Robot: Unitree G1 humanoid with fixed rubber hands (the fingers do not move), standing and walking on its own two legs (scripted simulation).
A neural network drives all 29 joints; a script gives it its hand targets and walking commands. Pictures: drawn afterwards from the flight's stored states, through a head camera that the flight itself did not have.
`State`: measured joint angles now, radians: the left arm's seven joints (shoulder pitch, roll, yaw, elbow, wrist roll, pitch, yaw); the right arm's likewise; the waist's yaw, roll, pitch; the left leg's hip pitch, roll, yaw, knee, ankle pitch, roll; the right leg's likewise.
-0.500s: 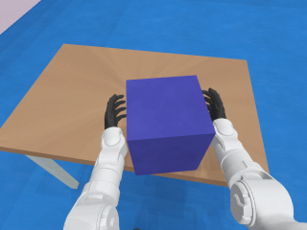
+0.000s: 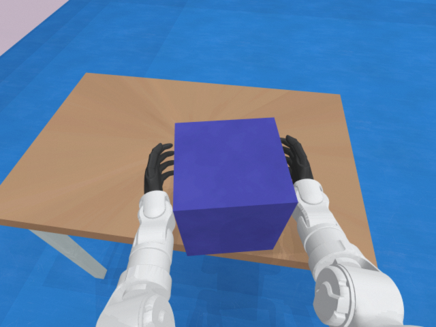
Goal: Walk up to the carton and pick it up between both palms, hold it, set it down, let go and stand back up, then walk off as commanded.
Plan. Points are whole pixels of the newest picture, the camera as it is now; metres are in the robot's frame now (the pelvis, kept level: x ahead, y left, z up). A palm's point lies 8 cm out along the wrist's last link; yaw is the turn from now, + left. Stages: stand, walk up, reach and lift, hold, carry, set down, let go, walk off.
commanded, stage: reach and lift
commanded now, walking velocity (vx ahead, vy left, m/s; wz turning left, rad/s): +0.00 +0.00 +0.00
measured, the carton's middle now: (227, 191) +0.38 +0.05 +0.00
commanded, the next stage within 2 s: none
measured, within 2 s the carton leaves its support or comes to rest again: leaves its support in 0.56 s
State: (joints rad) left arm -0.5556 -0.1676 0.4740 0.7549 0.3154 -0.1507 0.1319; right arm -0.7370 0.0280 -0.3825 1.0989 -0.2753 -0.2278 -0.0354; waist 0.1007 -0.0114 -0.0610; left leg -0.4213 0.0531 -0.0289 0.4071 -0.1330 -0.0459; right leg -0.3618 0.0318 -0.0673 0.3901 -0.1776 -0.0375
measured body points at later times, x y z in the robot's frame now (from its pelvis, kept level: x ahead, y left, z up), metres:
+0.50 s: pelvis +0.01 +0.00 +0.01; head +0.05 +0.01 +0.45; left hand +0.36 +0.19 +0.04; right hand +0.41 -0.09 +0.04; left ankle +0.04 +0.15 -0.74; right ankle +0.00 -0.09 -0.74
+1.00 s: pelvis -0.01 -0.01 +0.00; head +0.02 +0.02 +0.45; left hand +0.37 +0.18 +0.05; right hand +0.41 -0.10 +0.07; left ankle +0.04 +0.15 -0.74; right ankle +0.00 -0.09 -0.74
